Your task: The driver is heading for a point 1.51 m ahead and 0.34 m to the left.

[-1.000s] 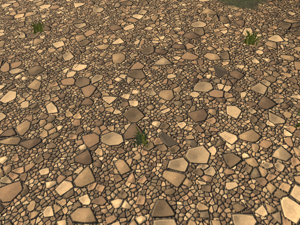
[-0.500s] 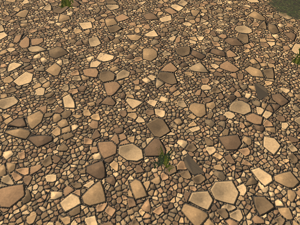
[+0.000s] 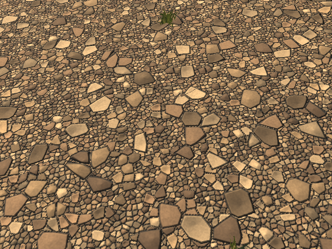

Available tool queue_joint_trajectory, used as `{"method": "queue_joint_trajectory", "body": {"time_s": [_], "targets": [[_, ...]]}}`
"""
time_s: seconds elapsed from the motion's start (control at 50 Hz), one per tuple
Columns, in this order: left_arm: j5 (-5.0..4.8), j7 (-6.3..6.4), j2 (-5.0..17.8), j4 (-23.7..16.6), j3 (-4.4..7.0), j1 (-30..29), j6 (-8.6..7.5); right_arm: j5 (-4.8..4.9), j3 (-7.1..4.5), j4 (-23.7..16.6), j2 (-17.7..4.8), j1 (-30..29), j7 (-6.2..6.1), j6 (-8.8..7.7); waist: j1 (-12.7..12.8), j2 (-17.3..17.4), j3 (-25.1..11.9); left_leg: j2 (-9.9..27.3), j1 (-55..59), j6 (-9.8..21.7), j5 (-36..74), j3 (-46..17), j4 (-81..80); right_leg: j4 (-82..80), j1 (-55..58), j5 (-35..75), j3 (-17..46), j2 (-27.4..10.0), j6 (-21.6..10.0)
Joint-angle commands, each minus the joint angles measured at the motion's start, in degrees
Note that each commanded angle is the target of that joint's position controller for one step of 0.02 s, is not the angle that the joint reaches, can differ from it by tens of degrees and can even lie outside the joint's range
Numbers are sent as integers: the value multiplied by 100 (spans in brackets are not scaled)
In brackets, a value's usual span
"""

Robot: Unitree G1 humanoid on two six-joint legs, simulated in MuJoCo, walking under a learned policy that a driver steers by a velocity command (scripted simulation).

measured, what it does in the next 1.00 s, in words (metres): walks ahead, turning left: left foot, then right foot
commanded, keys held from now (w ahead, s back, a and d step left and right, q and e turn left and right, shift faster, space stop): w+q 0.56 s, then w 0.44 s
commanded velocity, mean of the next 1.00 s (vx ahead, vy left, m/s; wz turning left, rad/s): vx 0.50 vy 0.00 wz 0.45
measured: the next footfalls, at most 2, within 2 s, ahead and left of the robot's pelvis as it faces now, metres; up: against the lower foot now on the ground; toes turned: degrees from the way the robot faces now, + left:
left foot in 0.32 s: +0.30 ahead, +0.14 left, +0.00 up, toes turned +16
right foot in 0.84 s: +0.66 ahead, +0.09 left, +0.00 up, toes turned +24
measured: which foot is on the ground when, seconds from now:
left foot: up 0.00-0.30, down 0.32-0.84, up 0.86-1.00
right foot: down 0.00-0.30, up 0.32-0.82, down 0.84-1.00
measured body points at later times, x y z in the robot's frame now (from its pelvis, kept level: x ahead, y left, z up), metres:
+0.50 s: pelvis +0.26 +0.08 -0.01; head +0.29 +0.10 +0.44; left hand +0.29 +0.36 -0.13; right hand +0.43 -0.16 -0.12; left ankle +0.27 +0.13 -0.74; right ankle +0.29 -0.08 -0.66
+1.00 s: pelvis +0.55 +0.13 -0.01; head +0.58 +0.13 +0.44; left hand +0.54 +0.42 -0.12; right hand +0.71 -0.09 -0.14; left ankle +0.41 +0.19 -0.65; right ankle +0.62 +0.08 -0.74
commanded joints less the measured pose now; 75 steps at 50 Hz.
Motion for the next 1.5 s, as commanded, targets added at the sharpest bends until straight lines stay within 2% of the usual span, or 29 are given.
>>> {"method": "queue_joint_trajectory", "body": {"time_s": [0.02,0.14,0.22,0.26,0.3,0.32,0.34,0.36,0.38,0.42,0.46,0.52,0.74,0.82,0.84,0.86,0.88,0.9,0.94,0.98,1.16,1.26,1.32,1.36,1.38,1.4,1.42,1.46,1.5], "targets": [[-39,-14,641,-166,171,185,-136,-25,-4,-405,-134,-86,93,29,-36,-805,-66,322,-811,-102,518,-148,-122,-1265,530,1004,1030,-1612,-692],[-33,-15,728,47,217,468,-103,3,134,-762,67,-1193,211,-32,189,-784,188,308,-597,-57,1553,364,-1934,-1264,717,1436,3,-1446,-533],[-23,47,895,228,266,795,12,-51,141,-957,5,-1610,238,-37,296,-780,296,142,-365,228,974,754,-2663,-906,1338,2224,-317,-1633,-409],[-10,85,1057,291,295,840,100,-86,99,-935,-65,-1409,184,-34,158,-881,89,-205,148,456,341,989,-2861,-126,1621,4011,-556,-1659,-325],[-31,101,1190,282,311,792,210,-124,-35,-574,-255,-161,77,-112,-423,-747,-669,-679,1668,770,198,1041,-3352,1820,1383,4766,-781,-1567,-224],[-4,93,1078,134,269,771,220,-176,-193,-269,-639,876,-24,-143,-849,-256,-1320,-140,3226,1035,-191,115,-3620,3478,244,3247,-813,-1430,-35],[-16,-39,320,-323,101,997,184,-92,-359,-364,-1387,732,-103,-127,-394,1217,-1795,1683,5082,1813,-434,-2956,-3972,5452,-2469,-1953,-614,-405,337],[33,-51,839,-487,200,243,133,72,-378,-474,-1358,1056,-151,-61,-846,415,-2049,1914,5151,2019,-188,-4242,-4718,6088,-3197,-2045,615,-81,365],[-42,-72,812,-627,188,-187,75,95,-336,-321,-1192,816,-207,-47,-707,101,-1181,1743,4626,1857,503,-3150,-4724,5935,-3556,-1377,828,-446,283],[-7,-49,710,-495,144,-47,41,140,-189,-291,-665,307,-239,-117,-183,-312,-364,1170,3117,1449,1972,-2035,-4818,4913,-2811,-845,821,-773,278],[143,-63,682,-413,146,245,250,189,-107,-334,-453,89,-221,-214,106,-269,-410,847,2503,1352,2604,-1586,-4950,4544,-2174,-849,839,-803,393],[151,-120,514,-532,116,15,403,187,-147,-232,-607,308,-189,-327,134,-216,-294,616,2169,1387,2499,-1400,-5158,3987,-2265,-520,709,-727,523],[46,-225,437,-1110,16,-1897,267,118,-80,246,-572,1438,-290,-395,-579,20,140,731,3296,919,3147,-1390,-5003,1478,-2541,993,535,-362,237],[31,-116,723,-752,153,-680,182,76,-89,309,-758,1121,-332,-420,69,93,-268,668,3293,597,5091,-1172,-3805,854,-666,152,374,145,-172],[59,-42,858,-518,217,160,124,87,-66,323,-718,1057,-308,-434,487,-96,-736,405,2916,491,4883,-909,-2720,582,481,318,497,-9,-341],[179,56,1272,-431,307,1115,89,106,39,151,-357,1120,-289,-467,788,-678,-1539,75,1969,386,3049,-672,-1031,533,1855,-418,1959,-1333,-644],[191,20,1749,-316,444,1155,142,285,80,158,-5,1927,-269,-447,351,-2068,-1959,-1014,213,154,-1264,-254,657,-209,2829,-599,4736,-2604,-1449],[-5,-42,1195,-355,346,737,198,62,26,259,-456,1514,-310,-412,272,-993,-1246,-631,-313,238,-1072,-660,1014,-487,2189,-1068,4855,-2344,-1343],[-8,-83,614,-381,203,46,163,65,59,132,-333,764,-230,-419,93,-382,-270,-210,-225,213,-283,-539,597,-669,953,-208,3154,-1820,-1088],[-34,-62,499,-217,147,64,96,-15,91,149,-211,788,-150,-315,-104,-693,-149,6,107,121,-146,-369,192,-880,439,595,2293,-1406,-883],[-123,-114,590,376,162,805,-27,-11,291,-264,140,-863,-11,-247,126,-742,158,330,-366,-237,1227,368,-1985,-1367,527,1807,1086,-940,-838],[-81,-71,711,633,177,1189,3,27,316,-426,69,-1528,-43,-282,291,-749,220,168,-42,-73,1409,515,-2957,-1131,1038,2278,1059,-1206,-767],[-47,-15,800,717,194,1090,51,2,255,-370,-59,-1306,-95,-327,82,-758,134,-26,463,179,827,551,-3309,-551,1410,3327,1036,-1360,-668],[-62,-3,774,751,172,1011,95,-75,130,116,-256,65,-181,-423,-506,-530,-599,-253,2250,460,834,610,-3827,1093,1106,3986,708,-1038,-480],[-93,-7,588,559,100,938,82,-198,6,319,-666,1111,-255,-467,-900,-33,-1309,861,3704,785,319,-596,-3928,2696,45,2411,489,-769,-356],[-235,-41,29,441,-7,1590,90,-192,-145,382,-1200,1325,-276,-416,-582,1319,-1867,2374,4955,1530,-128,-3303,-4555,4683,-1931,-1618,219,304,-129],[-52,13,721,529,169,1191,139,62,-97,353,-861,1002,-241,-357,-582,379,-1454,2165,4505,1446,-276,-3486,-4805,5120,-2460,-1838,954,104,-217],[-77,-51,529,390,147,606,90,81,53,314,-282,224,-203,-405,-237,-33,-354,1646,3196,1153,612,-1969,-5082,4734,-2418,-974,1005,-345,-240],[32,-109,383,475,127,700,213,108,122,416,-44,68,-229,-479,59,89,-162,1198,2510,856,1111,-1187,-5380,4281,-1914,-695,926,-550,-120]]}}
